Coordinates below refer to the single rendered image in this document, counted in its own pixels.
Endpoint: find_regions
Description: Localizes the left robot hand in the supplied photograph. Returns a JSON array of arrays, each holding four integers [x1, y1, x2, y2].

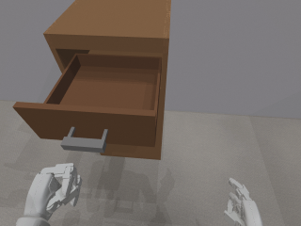
[[24, 163, 83, 221]]

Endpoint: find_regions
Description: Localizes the right robot hand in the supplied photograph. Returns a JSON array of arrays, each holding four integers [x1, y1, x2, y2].
[[224, 178, 263, 226]]

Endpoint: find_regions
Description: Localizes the cabinet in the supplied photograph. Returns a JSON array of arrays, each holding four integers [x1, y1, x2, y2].
[[43, 0, 171, 160]]

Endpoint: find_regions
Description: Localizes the left robot forearm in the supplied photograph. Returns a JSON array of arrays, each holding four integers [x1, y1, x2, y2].
[[16, 216, 51, 226]]

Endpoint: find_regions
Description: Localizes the handle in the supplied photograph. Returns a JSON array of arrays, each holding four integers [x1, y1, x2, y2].
[[60, 126, 108, 153]]

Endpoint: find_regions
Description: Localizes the drawer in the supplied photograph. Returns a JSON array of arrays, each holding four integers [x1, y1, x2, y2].
[[13, 53, 162, 148]]

